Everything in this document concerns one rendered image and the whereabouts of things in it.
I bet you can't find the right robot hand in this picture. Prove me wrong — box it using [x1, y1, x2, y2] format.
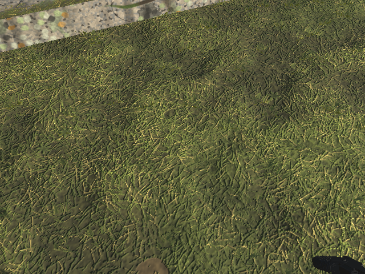
[312, 256, 365, 274]

